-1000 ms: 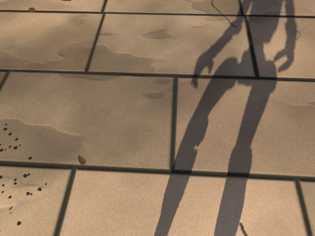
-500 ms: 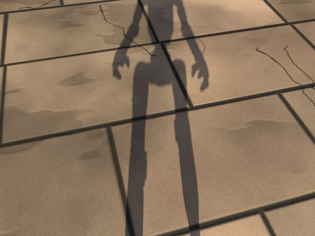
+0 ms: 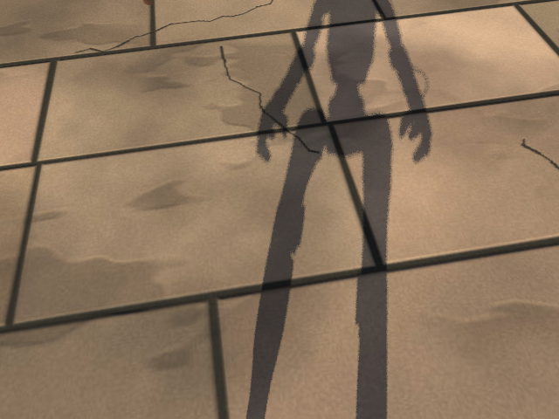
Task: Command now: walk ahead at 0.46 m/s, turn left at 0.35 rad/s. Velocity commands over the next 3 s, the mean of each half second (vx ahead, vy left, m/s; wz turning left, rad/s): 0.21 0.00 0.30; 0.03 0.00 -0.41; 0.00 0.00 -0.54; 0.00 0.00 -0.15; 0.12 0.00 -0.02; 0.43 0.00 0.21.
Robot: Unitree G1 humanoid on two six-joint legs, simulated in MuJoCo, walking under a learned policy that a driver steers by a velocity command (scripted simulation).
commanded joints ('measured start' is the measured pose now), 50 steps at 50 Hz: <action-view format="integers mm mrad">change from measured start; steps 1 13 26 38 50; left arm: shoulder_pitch -64 -74 -48 6 -72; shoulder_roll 121 194 131 218 218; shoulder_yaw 30 51 14 56 61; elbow -48 -30 11 3 -63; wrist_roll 7 -41 -27 -13 -31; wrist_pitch -27 64 117 115 103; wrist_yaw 14 75 65 35 72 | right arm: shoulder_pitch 16 111 -139 -122 -240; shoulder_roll -35 -144 -90 -48 -39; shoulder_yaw -12 -65 -17 -29 -37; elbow -50 -126 -117 -76 -105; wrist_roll -8 -32 -64 -19 -21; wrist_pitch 2 -2 12 76 46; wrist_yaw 0 51 -12 -44 -44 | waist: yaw -34 -135 -18 -5 4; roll -105 -71 52 -163 -183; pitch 18 -146 -154 -86 -113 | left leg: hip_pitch -68 402 324 290 35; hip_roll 21 -144 133 37 -123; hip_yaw -56 123 -57 165 0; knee -96 -631 -808 -410 -220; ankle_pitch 148 298 227 44 -134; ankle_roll -15 124 260 37 -87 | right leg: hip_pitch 17 103 -190 3 134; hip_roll -275 -210 -133 -228 -240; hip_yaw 116 -82 152 327 448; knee -181 477 547 17 73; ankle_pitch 333 704 -170 203 474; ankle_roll -135 17 125 -55 -160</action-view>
